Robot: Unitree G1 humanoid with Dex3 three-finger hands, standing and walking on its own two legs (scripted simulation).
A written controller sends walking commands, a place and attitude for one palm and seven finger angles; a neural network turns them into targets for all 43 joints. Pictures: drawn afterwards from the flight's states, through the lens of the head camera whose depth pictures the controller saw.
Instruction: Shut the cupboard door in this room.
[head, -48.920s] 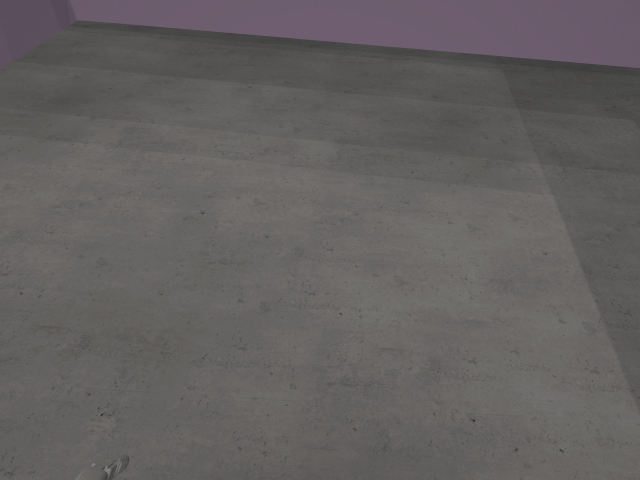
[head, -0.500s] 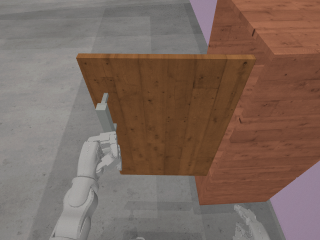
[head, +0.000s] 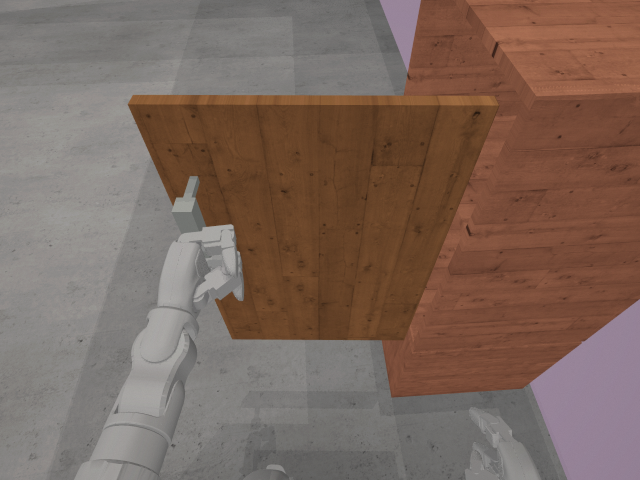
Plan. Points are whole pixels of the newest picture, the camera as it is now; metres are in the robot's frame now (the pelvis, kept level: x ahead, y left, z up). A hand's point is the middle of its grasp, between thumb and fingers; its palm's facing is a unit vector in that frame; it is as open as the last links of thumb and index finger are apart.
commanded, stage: push the door shut along its arc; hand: left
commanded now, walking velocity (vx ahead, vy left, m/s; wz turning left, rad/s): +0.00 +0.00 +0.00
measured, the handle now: (202, 229) +0.42 +0.17 +0.07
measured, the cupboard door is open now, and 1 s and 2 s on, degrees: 86 71 52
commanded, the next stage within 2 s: pull the fist back off the door in 1.62 s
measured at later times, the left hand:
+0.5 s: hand (239, 239) +0.40 +0.12 +0.08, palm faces -0.19 -0.98 -0.05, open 3.1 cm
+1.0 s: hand (278, 201) +0.46 +0.08 +0.08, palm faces -0.33 -0.94 -0.02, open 3.0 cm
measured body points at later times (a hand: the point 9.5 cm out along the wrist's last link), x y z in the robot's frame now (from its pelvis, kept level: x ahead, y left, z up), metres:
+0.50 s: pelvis +0.00 +0.01 +0.00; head +0.06 +0.00 +0.44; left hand +0.40 +0.17 +0.08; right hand +0.11 -0.25 -0.11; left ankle +0.03 +0.10 -0.69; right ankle -0.01 -0.08 -0.69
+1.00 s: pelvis -0.01 +0.02 -0.01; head +0.08 +0.02 +0.43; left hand +0.48 +0.13 +0.08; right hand +0.02 -0.24 -0.13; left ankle +0.03 +0.10 -0.69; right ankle -0.01 -0.08 -0.69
